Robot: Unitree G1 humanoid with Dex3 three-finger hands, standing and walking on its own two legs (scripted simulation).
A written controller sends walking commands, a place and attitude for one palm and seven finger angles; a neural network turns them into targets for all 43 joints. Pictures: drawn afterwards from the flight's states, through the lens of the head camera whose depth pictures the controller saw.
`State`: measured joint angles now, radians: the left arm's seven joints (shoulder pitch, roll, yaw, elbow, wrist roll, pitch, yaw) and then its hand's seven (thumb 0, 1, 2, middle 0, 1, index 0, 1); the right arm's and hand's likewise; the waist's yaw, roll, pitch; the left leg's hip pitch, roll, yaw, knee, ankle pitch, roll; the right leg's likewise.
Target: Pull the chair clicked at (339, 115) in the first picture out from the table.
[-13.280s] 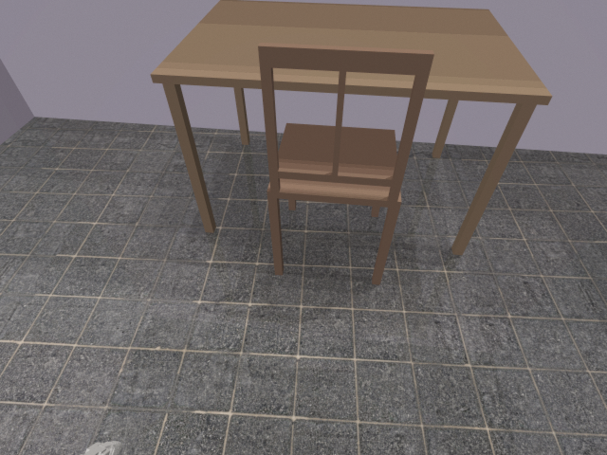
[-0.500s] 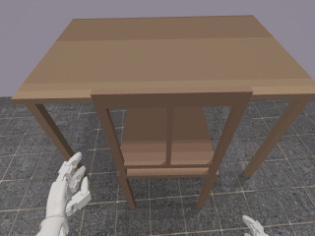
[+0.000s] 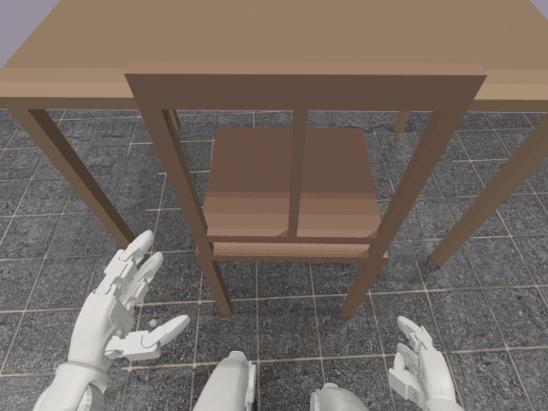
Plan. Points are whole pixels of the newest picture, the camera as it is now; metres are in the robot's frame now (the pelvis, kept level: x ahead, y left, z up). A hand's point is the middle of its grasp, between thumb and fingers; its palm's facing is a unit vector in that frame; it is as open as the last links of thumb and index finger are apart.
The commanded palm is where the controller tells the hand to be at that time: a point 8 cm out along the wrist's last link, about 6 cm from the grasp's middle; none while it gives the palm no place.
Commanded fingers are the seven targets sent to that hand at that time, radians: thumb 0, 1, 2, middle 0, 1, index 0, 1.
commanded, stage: raise the hand toward the chair's back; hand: left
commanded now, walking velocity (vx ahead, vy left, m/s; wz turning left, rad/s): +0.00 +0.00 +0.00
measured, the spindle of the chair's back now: (295, 184) +0.46 +0.00 +0.04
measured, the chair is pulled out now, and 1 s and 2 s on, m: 0.00 0.00 0.00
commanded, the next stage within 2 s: aim the fingers beside a spindle in 1.38 s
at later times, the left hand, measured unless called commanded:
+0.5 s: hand (105, 298) +0.24 +0.23 +0.08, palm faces +0.10 -0.99 -0.05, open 15.9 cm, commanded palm +0.22 +0.28 +0.06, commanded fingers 0.00 -0.50 0.30 -0.06 -0.08 -0.06 -0.08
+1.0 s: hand (97, 288) +0.26 +0.25 +0.06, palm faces +0.03 -1.00 -0.04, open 16.9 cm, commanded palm +0.23 +0.30 +0.07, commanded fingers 0.00 -0.50 0.30 -0.06 -0.08 -0.06 -0.08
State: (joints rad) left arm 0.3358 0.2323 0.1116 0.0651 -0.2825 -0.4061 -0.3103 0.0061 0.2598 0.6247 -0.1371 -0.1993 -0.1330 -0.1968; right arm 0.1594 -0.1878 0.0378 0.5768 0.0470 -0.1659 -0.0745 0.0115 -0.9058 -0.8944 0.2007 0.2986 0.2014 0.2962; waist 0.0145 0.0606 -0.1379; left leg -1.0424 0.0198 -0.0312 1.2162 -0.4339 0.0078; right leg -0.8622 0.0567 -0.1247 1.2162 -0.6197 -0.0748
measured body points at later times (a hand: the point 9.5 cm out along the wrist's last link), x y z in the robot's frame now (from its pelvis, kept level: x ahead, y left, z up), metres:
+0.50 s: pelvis +0.02 +0.03 +0.02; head +0.07 +0.05 +0.47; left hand +0.23 +0.28 +0.08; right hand +0.20 -0.22 -0.05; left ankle +0.08 +0.11 -0.63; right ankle -0.01 -0.08 -0.63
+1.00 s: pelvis +0.01 +0.05 +0.03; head +0.07 +0.06 +0.47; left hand +0.25 +0.30 +0.07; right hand +0.17 -0.20 -0.05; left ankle +0.08 +0.11 -0.63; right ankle -0.01 -0.08 -0.63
